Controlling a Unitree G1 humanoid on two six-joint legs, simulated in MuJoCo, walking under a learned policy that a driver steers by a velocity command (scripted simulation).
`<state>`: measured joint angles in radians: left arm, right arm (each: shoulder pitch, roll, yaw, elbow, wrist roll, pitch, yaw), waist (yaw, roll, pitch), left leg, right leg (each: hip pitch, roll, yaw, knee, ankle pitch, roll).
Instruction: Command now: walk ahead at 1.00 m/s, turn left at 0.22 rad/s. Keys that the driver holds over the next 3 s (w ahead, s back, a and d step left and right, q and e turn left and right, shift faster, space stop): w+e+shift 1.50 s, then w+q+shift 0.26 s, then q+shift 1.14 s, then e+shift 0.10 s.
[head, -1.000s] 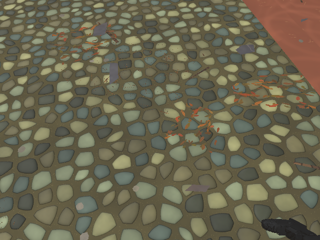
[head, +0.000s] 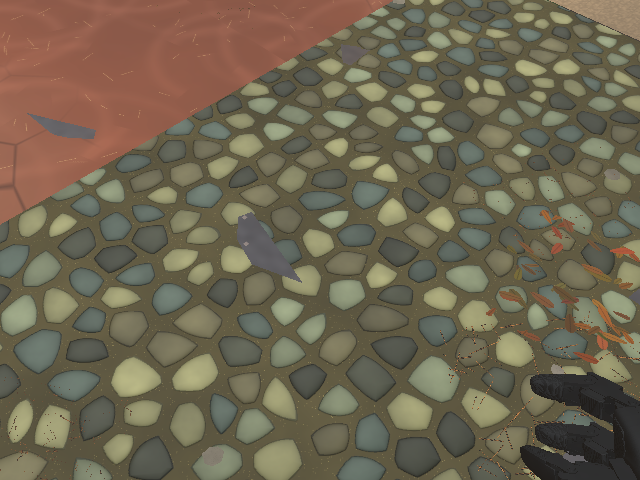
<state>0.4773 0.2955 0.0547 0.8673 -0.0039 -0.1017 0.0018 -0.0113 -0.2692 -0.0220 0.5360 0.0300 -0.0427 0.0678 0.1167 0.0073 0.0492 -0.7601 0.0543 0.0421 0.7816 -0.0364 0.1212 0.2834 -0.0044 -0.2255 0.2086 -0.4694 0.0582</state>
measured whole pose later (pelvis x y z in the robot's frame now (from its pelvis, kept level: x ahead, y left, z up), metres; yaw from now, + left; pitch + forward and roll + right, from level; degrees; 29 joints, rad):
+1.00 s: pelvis +0.89 -0.18 +0.00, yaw -46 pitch +2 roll +3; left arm 0.37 0.31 0.09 0.74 -0.04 -0.04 0.01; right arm 0.01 -0.26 -0.05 0.55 0.02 -0.15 0.00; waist 0.08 -0.04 0.02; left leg -0.51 -0.05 -0.08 0.60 -0.11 -0.06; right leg -0.12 0.13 0.31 0.97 -0.56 -0.10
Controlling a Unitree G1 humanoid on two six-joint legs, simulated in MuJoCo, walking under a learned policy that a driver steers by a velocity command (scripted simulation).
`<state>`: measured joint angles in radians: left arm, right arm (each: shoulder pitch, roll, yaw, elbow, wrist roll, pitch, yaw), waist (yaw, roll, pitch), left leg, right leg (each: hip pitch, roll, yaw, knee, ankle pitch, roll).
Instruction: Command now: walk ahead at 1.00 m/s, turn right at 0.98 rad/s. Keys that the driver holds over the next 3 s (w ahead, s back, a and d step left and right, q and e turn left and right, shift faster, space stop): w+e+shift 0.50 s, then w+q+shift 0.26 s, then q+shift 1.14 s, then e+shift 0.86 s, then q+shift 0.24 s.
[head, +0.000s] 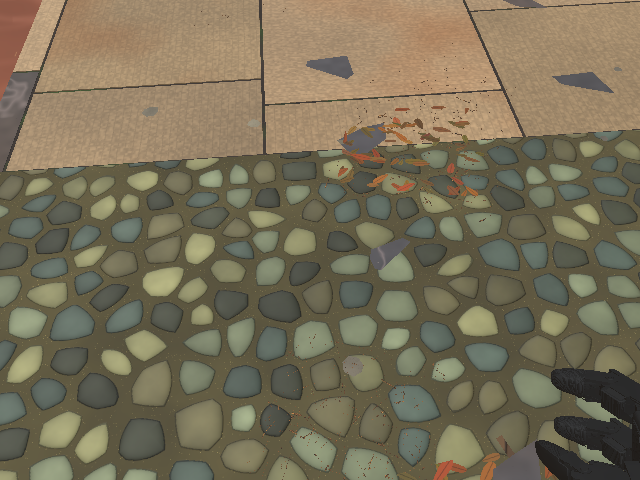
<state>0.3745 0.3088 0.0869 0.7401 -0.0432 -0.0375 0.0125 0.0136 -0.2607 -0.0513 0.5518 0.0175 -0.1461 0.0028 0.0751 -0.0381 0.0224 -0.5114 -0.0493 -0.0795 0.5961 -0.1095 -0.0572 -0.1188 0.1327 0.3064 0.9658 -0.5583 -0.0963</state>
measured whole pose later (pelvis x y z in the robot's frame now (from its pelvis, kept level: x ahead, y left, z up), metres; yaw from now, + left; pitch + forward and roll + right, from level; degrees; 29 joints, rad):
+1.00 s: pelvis +0.81 -0.23 -0.01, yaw -20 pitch +1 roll +1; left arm 0.27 0.28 0.01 0.72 0.01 -0.08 0.00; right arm 0.16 -0.31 -0.04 0.66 -0.01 -0.08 0.05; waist -0.01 0.03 0.10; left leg -0.56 -0.15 0.04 0.60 -0.06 0.13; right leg -0.26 0.09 0.07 1.42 -0.48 0.05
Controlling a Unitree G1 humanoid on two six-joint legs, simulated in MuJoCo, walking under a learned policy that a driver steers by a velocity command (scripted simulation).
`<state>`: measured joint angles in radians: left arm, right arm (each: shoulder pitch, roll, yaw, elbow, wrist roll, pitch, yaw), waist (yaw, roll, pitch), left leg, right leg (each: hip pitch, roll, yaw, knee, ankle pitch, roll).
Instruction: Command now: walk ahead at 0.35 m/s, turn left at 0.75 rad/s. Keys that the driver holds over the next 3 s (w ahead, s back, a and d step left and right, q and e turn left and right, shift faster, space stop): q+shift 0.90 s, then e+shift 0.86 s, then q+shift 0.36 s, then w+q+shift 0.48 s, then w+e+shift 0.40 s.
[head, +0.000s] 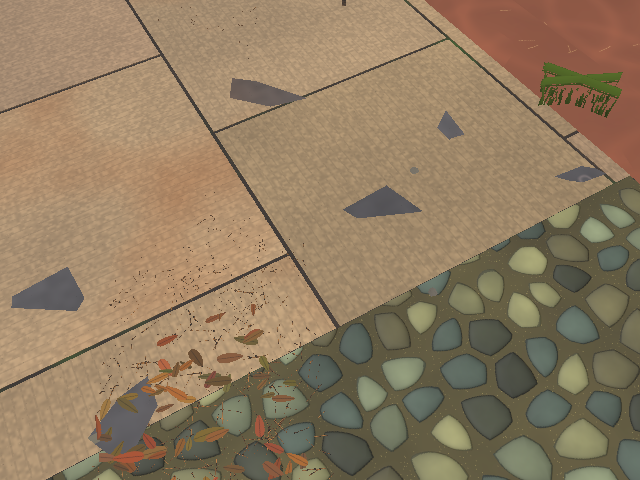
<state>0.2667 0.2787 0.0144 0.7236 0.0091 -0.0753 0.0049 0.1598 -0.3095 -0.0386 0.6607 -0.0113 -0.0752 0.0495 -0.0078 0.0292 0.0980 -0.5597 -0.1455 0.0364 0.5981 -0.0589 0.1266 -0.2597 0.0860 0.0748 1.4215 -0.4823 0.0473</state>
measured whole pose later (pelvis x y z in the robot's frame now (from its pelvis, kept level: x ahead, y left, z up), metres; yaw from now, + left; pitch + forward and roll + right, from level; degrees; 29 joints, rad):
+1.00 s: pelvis +0.21 -0.03 +0.04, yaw +55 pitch +3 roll -2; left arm 0.11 0.33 0.11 0.71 0.01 0.01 0.03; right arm 0.21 -0.30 -0.08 0.61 0.00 0.04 -0.02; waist 0.00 -0.04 0.05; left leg -0.32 -0.01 -0.05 0.51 -0.25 0.04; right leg -0.61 -0.03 -0.01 1.12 -0.37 0.07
